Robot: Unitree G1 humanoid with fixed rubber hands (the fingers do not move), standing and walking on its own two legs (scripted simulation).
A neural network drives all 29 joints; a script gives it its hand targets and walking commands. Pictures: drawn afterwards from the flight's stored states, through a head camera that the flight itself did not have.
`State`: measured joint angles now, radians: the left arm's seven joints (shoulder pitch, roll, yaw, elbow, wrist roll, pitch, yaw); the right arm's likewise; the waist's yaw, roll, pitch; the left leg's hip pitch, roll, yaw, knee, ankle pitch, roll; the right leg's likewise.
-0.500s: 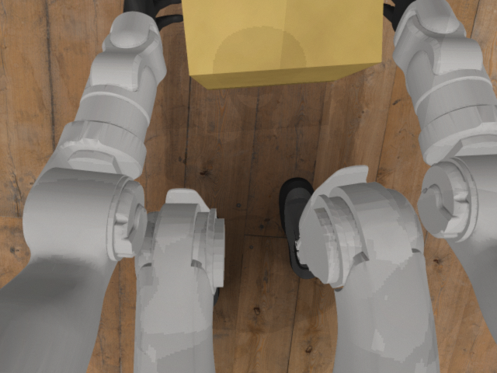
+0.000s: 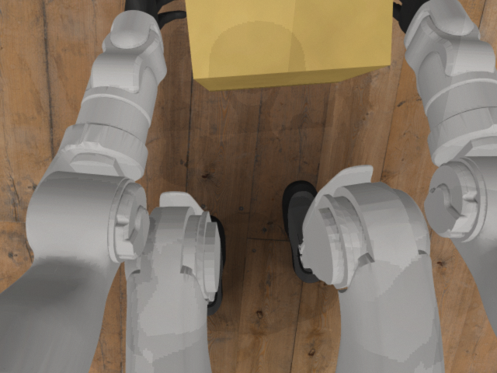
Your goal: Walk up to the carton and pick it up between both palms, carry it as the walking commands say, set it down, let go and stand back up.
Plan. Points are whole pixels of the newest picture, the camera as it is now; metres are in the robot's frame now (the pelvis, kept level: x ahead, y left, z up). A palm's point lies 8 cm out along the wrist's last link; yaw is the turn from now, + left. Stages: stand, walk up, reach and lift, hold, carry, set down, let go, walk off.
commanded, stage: set down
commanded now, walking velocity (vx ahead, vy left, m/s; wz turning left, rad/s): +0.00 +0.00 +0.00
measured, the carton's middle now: (277, 0) +0.55 -0.10 -0.24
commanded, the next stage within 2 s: none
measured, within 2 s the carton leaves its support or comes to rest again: neither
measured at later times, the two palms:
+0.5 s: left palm (132, 13) +0.55 +0.09 -0.18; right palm (432, 22) +0.48 -0.28 -0.19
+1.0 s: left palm out of the picture +0.55 +0.08 -0.12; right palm out of the picture +0.50 -0.28 -0.13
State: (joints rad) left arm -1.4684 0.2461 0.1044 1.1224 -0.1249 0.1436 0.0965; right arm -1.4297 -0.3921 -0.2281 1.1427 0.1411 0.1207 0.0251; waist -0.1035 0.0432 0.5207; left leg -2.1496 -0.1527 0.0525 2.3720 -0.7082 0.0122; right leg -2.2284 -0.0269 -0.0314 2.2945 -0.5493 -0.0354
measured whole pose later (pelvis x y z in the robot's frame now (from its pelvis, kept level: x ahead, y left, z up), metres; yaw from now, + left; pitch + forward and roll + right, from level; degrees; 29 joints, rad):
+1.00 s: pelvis -0.01 -0.01 +0.04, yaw -1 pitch +30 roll +1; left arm -1.38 0.33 0.04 0.76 -0.22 0.26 0.18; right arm -1.32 -0.42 -0.21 0.79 0.22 0.21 -0.06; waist -0.08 0.05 0.53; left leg -2.08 -0.09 0.03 2.24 -0.69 0.00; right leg -2.17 -0.01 -0.05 2.16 -0.52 -0.06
